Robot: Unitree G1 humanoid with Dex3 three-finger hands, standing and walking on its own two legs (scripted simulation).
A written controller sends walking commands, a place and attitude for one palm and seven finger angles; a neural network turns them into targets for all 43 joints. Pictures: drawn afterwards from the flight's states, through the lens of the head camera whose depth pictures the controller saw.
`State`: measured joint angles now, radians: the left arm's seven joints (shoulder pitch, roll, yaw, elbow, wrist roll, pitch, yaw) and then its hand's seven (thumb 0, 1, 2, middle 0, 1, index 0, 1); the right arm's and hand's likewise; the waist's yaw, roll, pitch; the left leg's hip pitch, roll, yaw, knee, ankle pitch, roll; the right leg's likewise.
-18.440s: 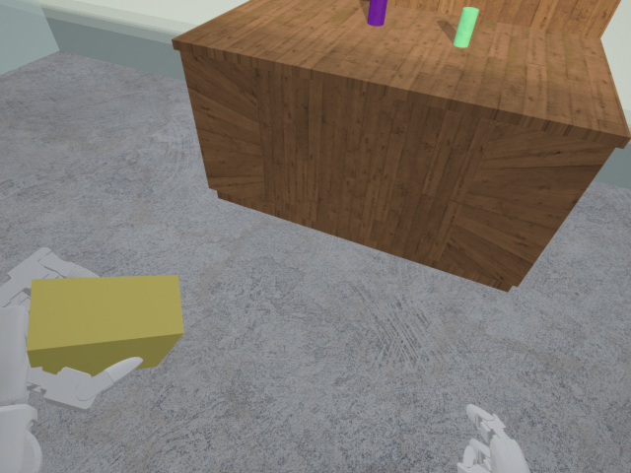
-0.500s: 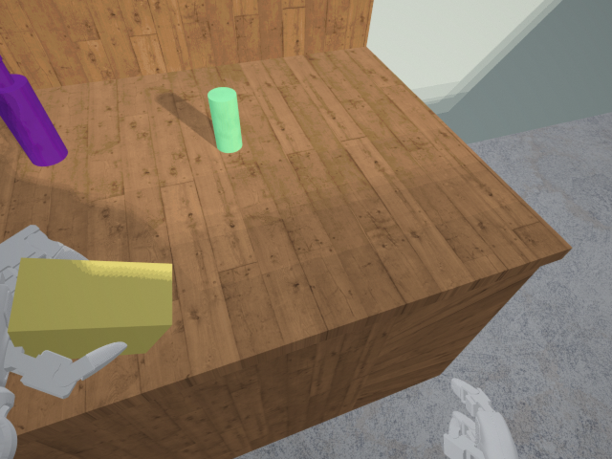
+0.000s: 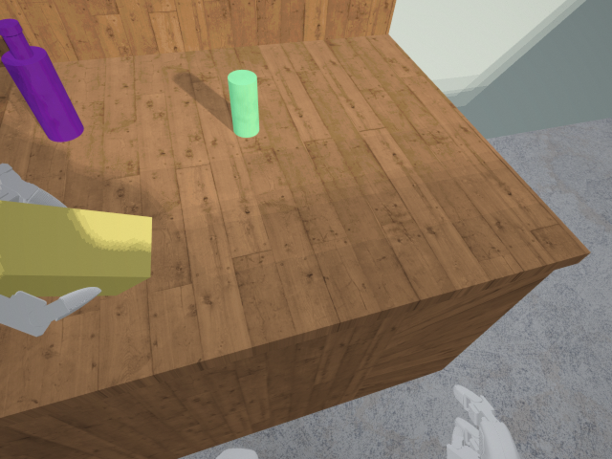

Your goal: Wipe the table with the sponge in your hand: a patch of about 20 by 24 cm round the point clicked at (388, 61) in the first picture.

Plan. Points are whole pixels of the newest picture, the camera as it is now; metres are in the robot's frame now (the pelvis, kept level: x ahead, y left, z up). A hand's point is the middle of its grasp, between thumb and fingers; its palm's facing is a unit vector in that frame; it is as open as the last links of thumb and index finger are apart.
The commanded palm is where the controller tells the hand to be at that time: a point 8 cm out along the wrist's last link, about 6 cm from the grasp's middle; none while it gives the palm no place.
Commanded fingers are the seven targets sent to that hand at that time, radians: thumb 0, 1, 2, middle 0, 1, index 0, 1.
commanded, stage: come to a stop and stand still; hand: left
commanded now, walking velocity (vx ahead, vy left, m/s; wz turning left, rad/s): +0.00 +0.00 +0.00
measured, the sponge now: (90, 259) +0.25 +0.26 +0.15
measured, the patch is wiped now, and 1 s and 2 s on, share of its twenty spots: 0.00 0.00 0.00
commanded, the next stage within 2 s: look again from close up in 0.92 s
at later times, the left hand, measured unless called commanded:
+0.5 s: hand (12, 276) +0.22 +0.32 +0.16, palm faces +0.41 -0.84 -0.35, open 10.0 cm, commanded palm +0.16 +0.34 +0.18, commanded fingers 0.00 0.10 1.30 -1.20 -1.60 -1.20 -1.60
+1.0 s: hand (6, 277) +0.22 +0.32 +0.16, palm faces +0.38 -0.84 -0.39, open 10.0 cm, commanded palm +0.16 +0.36 +0.18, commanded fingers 0.00 0.10 1.30 -1.20 -1.60 -1.20 -1.60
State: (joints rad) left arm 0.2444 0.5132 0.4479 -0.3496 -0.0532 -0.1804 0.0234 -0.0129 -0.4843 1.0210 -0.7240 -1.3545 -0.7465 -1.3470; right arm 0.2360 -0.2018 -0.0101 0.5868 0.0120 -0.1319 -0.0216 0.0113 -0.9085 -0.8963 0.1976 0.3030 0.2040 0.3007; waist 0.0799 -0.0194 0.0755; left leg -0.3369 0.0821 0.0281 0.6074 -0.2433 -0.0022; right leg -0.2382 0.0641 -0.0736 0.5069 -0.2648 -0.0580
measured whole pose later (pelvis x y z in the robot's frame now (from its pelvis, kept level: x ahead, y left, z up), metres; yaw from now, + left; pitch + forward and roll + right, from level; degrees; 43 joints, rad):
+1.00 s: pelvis +0.00 +0.07 +0.01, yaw +1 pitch -1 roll -2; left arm 0.43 0.36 0.34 -0.47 -0.01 -0.19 0.11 -0.01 -0.49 1.02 -0.73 -1.35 -0.75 -1.34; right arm 0.21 -0.18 0.03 0.58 0.01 -0.14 -0.04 0.01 -0.91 -0.90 0.20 0.30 0.21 0.30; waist 0.03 -0.03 0.08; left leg -0.25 -0.03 0.07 0.46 -0.20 0.08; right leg -0.16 -0.04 -0.04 0.38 -0.20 0.05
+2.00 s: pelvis +0.00 +0.00 +0.01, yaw +0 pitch +0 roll -2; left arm 0.48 0.39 0.36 -0.51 -0.08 -0.14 0.07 -0.01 -0.49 1.02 -0.73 -1.35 -0.75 -1.34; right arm 0.20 -0.20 -0.01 0.56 0.02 -0.09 -0.04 0.01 -0.91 -0.90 0.20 0.30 0.20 0.30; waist 0.01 0.00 0.06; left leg -0.29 0.08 0.03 0.52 -0.23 -0.03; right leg -0.20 0.07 -0.07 0.43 -0.24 -0.05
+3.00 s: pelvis -0.01 -0.01 +0.00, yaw +0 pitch -1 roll -1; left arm 0.26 0.52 0.43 -0.38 -0.05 -0.16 0.01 -0.01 -0.49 1.02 -0.73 -1.35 -0.75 -1.34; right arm 0.23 -0.19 -0.01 0.58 0.01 -0.12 -0.04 0.01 -0.91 -0.90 0.20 0.30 0.20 0.30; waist 0.07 -0.03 0.07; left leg -0.31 0.09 0.02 0.55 -0.22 -0.03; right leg -0.23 0.08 -0.08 0.49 -0.25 -0.08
